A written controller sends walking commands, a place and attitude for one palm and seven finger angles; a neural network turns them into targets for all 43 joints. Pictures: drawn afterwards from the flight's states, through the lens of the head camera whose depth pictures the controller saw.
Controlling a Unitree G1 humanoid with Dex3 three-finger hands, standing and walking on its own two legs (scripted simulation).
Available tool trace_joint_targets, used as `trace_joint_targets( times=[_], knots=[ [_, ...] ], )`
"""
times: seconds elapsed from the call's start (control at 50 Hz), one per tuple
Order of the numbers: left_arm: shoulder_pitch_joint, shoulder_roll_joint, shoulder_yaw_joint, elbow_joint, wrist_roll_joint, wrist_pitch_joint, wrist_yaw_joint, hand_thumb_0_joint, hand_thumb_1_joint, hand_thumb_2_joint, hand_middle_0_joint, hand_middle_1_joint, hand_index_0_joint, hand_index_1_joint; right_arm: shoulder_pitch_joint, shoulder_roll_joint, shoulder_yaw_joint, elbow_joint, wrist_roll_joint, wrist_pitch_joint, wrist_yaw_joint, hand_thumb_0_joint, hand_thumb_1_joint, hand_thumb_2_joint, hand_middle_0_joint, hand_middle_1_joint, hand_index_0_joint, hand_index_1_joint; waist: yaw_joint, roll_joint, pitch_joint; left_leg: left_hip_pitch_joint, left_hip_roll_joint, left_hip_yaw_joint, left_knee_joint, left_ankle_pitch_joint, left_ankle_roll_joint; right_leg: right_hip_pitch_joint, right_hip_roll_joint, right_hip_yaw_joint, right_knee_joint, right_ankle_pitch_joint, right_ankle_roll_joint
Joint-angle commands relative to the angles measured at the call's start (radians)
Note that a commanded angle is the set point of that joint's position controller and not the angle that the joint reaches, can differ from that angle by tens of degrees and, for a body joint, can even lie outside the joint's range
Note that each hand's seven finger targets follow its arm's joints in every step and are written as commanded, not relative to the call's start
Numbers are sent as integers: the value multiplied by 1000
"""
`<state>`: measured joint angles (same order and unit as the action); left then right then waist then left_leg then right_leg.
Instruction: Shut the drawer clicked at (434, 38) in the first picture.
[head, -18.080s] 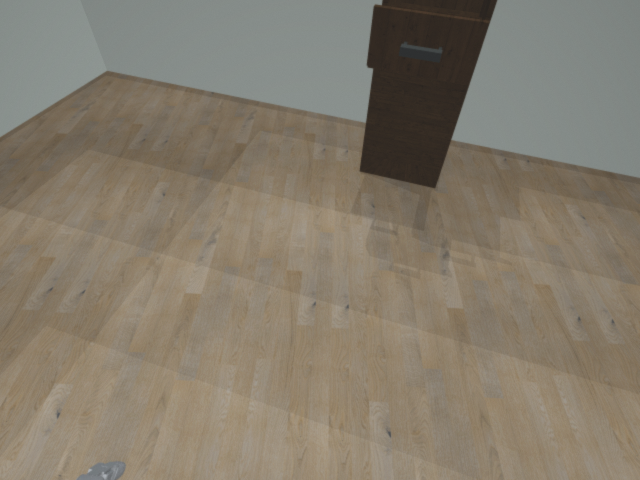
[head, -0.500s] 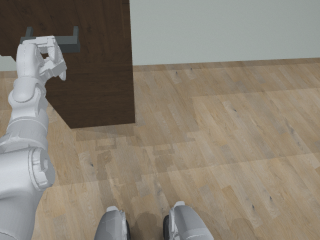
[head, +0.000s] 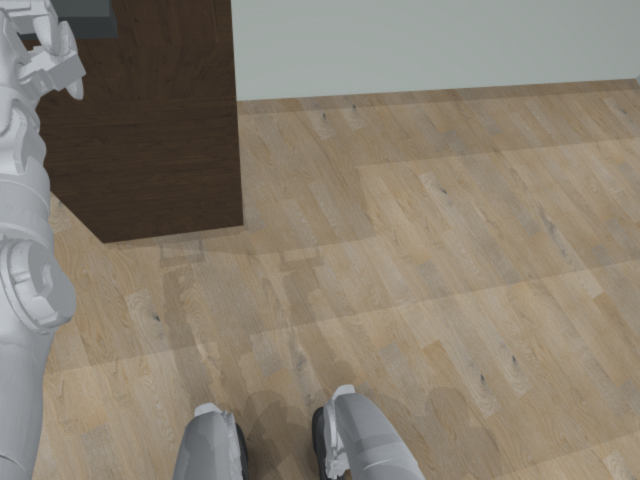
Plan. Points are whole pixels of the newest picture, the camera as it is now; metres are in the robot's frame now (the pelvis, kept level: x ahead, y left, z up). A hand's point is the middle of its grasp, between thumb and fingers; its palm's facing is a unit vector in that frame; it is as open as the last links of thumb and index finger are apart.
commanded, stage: push the drawer shut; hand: left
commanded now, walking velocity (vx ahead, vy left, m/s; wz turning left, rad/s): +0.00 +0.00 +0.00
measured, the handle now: (50, 3) +0.66 +0.21 +0.08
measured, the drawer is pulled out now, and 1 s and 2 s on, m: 0.01 0.00 0.00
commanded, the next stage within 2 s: pull the fist back off the drawer in 0.42 s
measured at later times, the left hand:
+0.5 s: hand (59, 45) +0.59 +0.20 +0.09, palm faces +0.07 -1.00 -0.03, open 3.3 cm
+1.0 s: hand (70, 48) +0.59 +0.19 +0.09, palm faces +0.07 -1.00 -0.03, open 3.2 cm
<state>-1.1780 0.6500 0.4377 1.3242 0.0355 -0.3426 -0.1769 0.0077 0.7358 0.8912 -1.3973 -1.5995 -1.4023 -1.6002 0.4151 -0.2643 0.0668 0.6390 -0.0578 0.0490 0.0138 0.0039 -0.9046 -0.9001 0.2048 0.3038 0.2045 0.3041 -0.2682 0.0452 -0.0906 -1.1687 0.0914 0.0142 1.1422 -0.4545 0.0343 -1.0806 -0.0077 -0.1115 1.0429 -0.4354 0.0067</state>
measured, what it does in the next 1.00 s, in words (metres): stands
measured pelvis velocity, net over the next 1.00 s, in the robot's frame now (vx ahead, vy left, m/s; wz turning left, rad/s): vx -0.02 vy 0.00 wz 0.00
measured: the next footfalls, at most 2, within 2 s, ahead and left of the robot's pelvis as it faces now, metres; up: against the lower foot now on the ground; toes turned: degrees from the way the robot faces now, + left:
none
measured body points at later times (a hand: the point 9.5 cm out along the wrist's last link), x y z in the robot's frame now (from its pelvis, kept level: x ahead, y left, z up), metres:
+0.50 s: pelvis -0.02 +0.00 -0.01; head +0.18 +0.05 +0.39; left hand +0.58 +0.25 +0.09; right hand -0.07 -0.25 -0.09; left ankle +0.03 +0.10 -0.65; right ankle +0.02 -0.13 -0.65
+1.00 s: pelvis -0.02 +0.00 -0.01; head +0.17 +0.03 +0.39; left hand +0.58 +0.24 +0.09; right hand -0.08 -0.25 -0.10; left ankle +0.03 +0.10 -0.65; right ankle +0.02 -0.13 -0.65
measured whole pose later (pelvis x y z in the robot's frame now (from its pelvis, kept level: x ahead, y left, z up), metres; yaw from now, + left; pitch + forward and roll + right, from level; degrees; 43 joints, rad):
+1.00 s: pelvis -0.02 +0.00 -0.01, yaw +0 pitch +29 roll -6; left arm -1.30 0.73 0.41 1.33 0.07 -0.25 -0.16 0.04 0.73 0.92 -1.40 -1.60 -1.40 -1.60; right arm 0.45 -0.26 0.09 0.64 -0.07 0.00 0.03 0.00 -0.90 -0.90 0.21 0.30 0.20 0.30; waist -0.30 0.06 -0.07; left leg -1.27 0.09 -0.01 1.19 -0.43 0.03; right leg -1.17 0.00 -0.13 1.08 -0.41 0.00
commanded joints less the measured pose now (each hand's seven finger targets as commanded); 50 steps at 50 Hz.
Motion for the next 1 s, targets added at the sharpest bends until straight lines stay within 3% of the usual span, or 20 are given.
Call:
trace_joint_targets(
  times=[0.0, 0.08, 0.14, 0.18, 0.22, 0.26, 0.34, 0.4, 0.5, 0.58, 0.7, 0.82, 0.86, 0.9, 0.98],
  knots=[
    [-589, 266, 23, -221, -20, -58, 29, 0, 900, 900, -1400, -1600, -1400, -1600, 246, -210, -68, -11, -4, -2, -13, 0, -900, -900, 200, 300, 200, 300, -50, 219, -518, 534, -34, -119, -107, 339, 1, 80, 62, 45, -121, 174, -22],
    [-621, 319, 40, -238, -6, -51, 32, 0, 900, 900, -1400, -1600, -1400, -1600, 264, -214, -66, -13, -7, 2, -13, 0, -900, -900, 200, 300, 200, 300, -54, 240, -564, 537, -30, -123, -98, 370, 0, 92, 63, 43, -112, 193, -21],
    [-671, 248, -11, -226, -4, -46, 32, 0, 900, 900, -1400, -1600, -1400, -1600, 275, -212, -70, 4, -8, 3, -8, 0, -900, -900, 200, 300, 200, 300, -81, 260, -534, 585, -24, -147, -98, 364, -8, 8, 63, 31, -110, 169, -23],
    [-708, 259, -10, -226, -1, -39, 46, 0, 900, 900, -1400, -1600, -1400, -1600, 281, -216, -68, 12, -11, -3, -8, 0, -900, -900, 200, 300, 200, 300, -94, 256, -521, 557, -25, -147, -98, 314, -4, 1, 63, 33, -113, 144, -21],
    [-740, 278, -6, -243, 8, -42, 52, 0, 900, 900, -1400, -1600, -1400, -1600, 289, -219, -67, 17, -15, -8, -9, 0, -900, -900, 200, 300, 200, 300, -98, 289, -551, 586, -23, -159, -96, 325, -8, -19, 61, 29, -103, 146, -24],
    [-759, 243, -42, -228, 10, -36, 53, 0, 900, 900, -1400, -1600, -1400, -1600, 286, -217, -64, 21, -14, -15, -9, 0, -900, -900, 200, 300, 200, 300, -112, 296, -526, 574, -24, -161, -94, 294, -7, -44, 62, 29, -105, 127, -25],
    [-786, 226, -76, -199, 18, -24, 57, 0, 900, 900, -1400, -1600, -1400, -1600, 283, -223, -56, 25, -14, -29, -14, 0, -900, -900, 200, 300, 200, 300, -132, 302, -494, 547, -20, -174, -99, 211, -5, -92, 59, 26, -99, 85, -26],
    [-817, 256, -71, -226, 20, -24, 60, 0, 900, 900, -1400, -1600, -1400, -1600, 287, -226, -51, 27, -16, -45, -19, 0, -900, -900, 200, 300, 200, 300, -135, 330, -531, 542, -21, -173, -95, 196, -1, -81, 60, 29, -92, 77, -28],
    [-829, 221, -106, -217, 17, -8, 61, 0, 900, 900, -1400, -1600, -1400, -1600, 280, -228, -46, 36, -11, -74, -25, 0, -900, -900, 200, 300, 200, 300, -150, 354, -514, 542, -14, -180, -103, 149, -2, -117, 58, 29, -95, 57, -27],
    [-822, 229, -108, -216, 19, 8, 64, 0, 900, 900, -1400, -1600, -1400, -1600, 278, -231, -42, 30, -9, -84, -27, 0, -900, -900, 200, 300, 200, 300, -144, 333, -510, 506, -18, -175, -106, 102, 1, -94, 58, 29, -96, 38, -25],
    [-815, 272, -62, -235, 22, 14, 64, 0, 900, 900, -1400, -1600, -1400, -1600, 291, -229, -43, 16, -13, -85, -20, 0, -900, -900, 200, 300, 200, 300, -127, 319, -551, 495, -25, -164, -89, 144, 4, -50, 59, 31, -94, 55, -27],
    [-750, 273, -42, -234, 17, 20, 53, 0, 900, 900, -1400, -1600, -1400, -1600, 284, -224, -45, 2, -12, -70, -8, 0, -900, -900, 200, 300, 200, 300, -96, 307, -535, 487, -28, -155, -98, 149, 1, -23, 61, 30, -99, 55, -30],
    [-707, 276, -27, -218, 11, 27, 51, 0, 900, 900, -1400, -1600, -1400, -1600, 283, -223, -48, -4, -8, -65, -7, 0, -900, -900, 200, 300, 200, 300, -91, 257, -523, 454, -30, -144, -100, 142, 6, 9, 62, 34, -111, 52, -25],
    [-682, 276, -18, -236, 9, 22, 47, 0, 900, 900, -1400, -1600, -1400, -1600, 279, -221, -50, -10, -8, -62, -4, 0, -900, -900, 200, 300, 200, 300, -75, 279, -530, 465, -31, -139, -103, 156, 5, 11, 62, 36, -108, 58, -29],
    [-578, 289, 16, -262, -12, 17, 35, 0, 900, 900, -1400, -1600, -1400, -1600, 272, -216, -57, -25, -1, -48, -1, 0, -900, -900, 200, 300, 200, 300, -41, 228, -552, 462, -31, -117, -110, 204, 6, 95, 64, 42, -125, 91, -24]
  ],
)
